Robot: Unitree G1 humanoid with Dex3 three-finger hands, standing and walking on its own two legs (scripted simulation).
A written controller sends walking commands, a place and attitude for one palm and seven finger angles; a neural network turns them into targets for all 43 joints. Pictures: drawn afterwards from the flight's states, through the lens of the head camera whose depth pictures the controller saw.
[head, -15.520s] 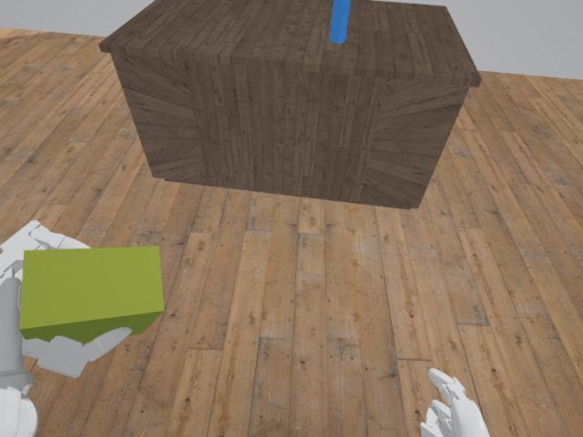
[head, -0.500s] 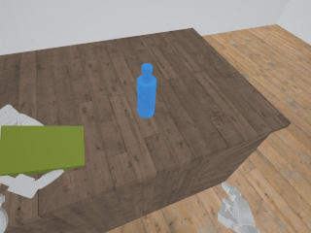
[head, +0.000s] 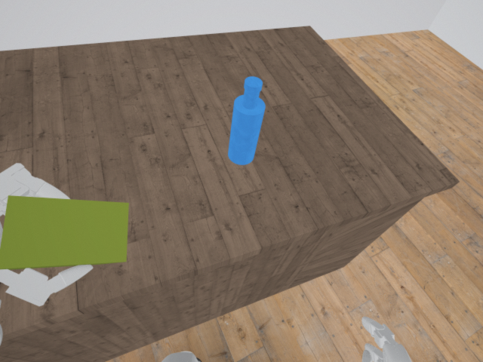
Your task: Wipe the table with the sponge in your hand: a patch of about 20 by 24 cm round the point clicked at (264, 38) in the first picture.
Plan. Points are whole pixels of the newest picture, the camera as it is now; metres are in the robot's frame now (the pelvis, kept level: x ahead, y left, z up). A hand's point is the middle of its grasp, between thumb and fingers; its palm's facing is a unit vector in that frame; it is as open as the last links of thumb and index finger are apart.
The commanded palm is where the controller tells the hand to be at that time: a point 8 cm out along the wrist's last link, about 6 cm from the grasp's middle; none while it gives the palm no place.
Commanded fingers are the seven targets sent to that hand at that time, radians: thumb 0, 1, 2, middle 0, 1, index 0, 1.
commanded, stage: come to a stop and stand still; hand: left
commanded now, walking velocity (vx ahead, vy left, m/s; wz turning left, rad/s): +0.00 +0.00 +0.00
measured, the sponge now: (79, 237) +0.24 +0.22 +0.12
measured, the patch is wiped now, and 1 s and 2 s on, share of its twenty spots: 0.00 0.00 0.00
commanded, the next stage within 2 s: look again from close up in 0.38 s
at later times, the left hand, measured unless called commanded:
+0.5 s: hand (5, 240) +0.21 +0.27 +0.17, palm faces +0.37 -0.85 -0.39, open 10.3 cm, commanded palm +0.15 +0.30 +0.18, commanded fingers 0.00 0.10 1.30 -1.20 -1.60 -1.20 -1.60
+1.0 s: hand (55, 239) +0.22 +0.23 +0.16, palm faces +0.30 -0.87 -0.40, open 10.3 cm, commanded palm +0.16 +0.27 +0.18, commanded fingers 0.00 0.10 1.30 -1.20 -1.60 -1.20 -1.60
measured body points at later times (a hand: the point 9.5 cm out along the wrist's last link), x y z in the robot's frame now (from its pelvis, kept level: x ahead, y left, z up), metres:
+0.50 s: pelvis -0.02 +0.02 +0.00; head +0.02 +0.05 +0.45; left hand +0.18 +0.31 +0.19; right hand +0.18 -0.18 -0.06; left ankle +0.05 +0.09 -0.73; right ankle +0.01 -0.13 -0.73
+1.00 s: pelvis -0.01 +0.00 +0.01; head +0.01 +0.01 +0.45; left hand +0.19 +0.27 +0.19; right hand +0.16 -0.24 -0.06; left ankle +0.05 +0.09 -0.73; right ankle +0.01 -0.13 -0.73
